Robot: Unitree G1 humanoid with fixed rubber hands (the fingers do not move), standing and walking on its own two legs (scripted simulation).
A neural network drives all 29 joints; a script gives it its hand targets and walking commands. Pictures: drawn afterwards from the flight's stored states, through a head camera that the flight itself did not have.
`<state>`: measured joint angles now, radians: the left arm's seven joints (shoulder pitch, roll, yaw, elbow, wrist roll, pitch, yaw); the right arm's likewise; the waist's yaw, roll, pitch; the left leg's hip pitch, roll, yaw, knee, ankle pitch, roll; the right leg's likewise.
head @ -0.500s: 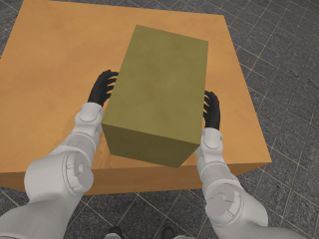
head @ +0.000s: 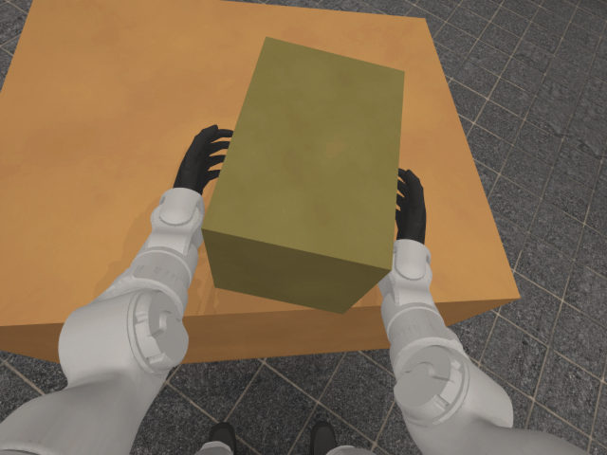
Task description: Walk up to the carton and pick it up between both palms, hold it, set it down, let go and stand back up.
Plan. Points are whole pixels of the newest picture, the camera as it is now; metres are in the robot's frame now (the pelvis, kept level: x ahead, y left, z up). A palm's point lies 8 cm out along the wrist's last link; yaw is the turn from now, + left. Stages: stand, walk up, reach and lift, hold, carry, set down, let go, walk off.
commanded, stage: reach and lift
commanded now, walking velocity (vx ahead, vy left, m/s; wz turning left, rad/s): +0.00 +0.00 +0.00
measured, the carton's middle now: (306, 183) +0.48 -0.03 -0.03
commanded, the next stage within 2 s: none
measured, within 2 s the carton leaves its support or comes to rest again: leaves its support in 1.52 s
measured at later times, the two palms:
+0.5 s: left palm (193, 185) +0.45 +0.13 +0.00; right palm (408, 233) +0.39 -0.16 +0.00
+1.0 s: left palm (191, 194) +0.44 +0.13 +0.00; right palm (407, 237) +0.38 -0.16 -0.01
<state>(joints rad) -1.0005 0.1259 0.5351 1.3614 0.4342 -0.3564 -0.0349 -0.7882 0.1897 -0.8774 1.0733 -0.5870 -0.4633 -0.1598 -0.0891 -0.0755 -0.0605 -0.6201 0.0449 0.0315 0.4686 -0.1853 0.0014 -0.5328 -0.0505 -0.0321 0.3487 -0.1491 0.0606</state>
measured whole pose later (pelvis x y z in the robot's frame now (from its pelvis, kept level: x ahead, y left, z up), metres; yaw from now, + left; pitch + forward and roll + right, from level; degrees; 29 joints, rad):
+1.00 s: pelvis +0.00 -0.01 +0.00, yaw +0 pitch +22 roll -2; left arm -0.99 0.16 0.29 1.50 0.20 -0.47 0.03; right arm -0.75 0.11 -0.65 1.23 -0.37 -0.60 -0.21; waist -0.06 -0.03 -0.12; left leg -0.67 0.07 0.03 0.44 -0.15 -0.01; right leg -0.56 -0.03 -0.08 0.30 -0.11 0.04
